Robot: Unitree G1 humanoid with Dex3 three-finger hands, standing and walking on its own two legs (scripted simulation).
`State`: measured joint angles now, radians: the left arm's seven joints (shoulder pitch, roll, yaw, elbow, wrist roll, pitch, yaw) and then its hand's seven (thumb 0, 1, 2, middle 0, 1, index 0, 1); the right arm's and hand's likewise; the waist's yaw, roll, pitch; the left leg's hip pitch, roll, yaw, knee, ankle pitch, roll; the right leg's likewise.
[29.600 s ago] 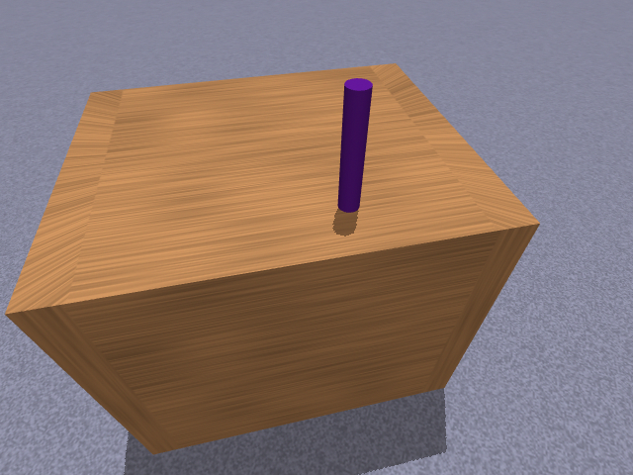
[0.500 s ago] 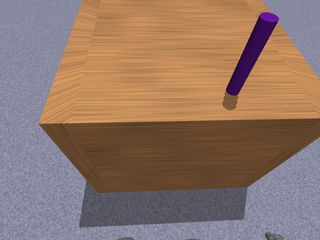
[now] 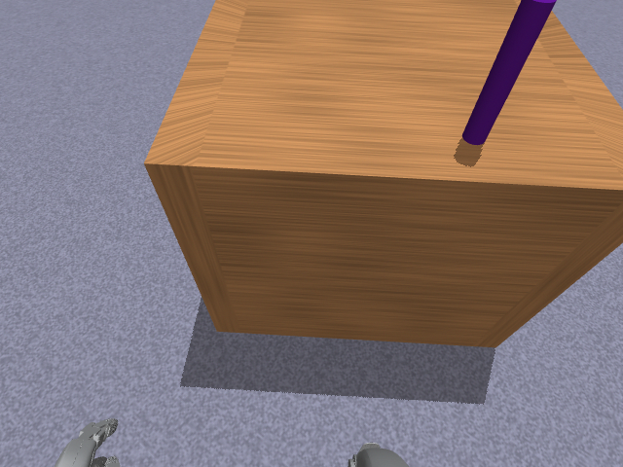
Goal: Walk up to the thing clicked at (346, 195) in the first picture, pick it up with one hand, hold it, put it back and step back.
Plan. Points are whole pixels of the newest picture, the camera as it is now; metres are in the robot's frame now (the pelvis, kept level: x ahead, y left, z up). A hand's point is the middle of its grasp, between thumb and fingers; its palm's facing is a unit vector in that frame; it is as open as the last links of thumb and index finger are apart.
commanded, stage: step back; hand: right
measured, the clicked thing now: (501, 78) +0.70 -0.29 +0.12
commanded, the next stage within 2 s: none
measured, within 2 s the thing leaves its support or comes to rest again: neither
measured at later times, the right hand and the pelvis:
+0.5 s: hand out of the picture -0.06 -0.32 -0.14, palm faces +0.06 +0.92 -0.39, open 7.4 cm; pelvis -0.16 -0.04 +0.01, yaw -5 degrees
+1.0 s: hand out of the picture -0.21 -0.32 -0.13, palm faces +0.01 +0.91 -0.41, open 7.4 cm; pelvis -0.33 -0.05 +0.00, yaw -4 degrees
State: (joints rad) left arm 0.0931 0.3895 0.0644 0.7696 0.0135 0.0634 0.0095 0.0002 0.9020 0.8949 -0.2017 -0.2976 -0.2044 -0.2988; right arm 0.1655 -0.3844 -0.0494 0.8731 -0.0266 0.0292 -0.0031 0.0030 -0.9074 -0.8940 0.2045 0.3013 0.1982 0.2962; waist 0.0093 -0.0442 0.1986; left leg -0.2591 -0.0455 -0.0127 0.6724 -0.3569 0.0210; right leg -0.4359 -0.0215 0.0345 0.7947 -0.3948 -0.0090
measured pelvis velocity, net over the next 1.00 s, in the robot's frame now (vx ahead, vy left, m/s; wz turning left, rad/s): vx -0.33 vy -0.05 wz -0.07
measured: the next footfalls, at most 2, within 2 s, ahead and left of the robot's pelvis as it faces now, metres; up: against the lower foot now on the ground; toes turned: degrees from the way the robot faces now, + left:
right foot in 0.34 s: -0.13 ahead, -0.16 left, +0.00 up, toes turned -4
left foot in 0.70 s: -0.20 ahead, +0.09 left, +0.00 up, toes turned -1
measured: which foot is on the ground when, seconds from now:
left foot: down 0.00-0.38, up 0.40-0.68, down 0.70-1.00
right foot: up 0.00-0.32, down 0.34-0.72, up 0.74-1.00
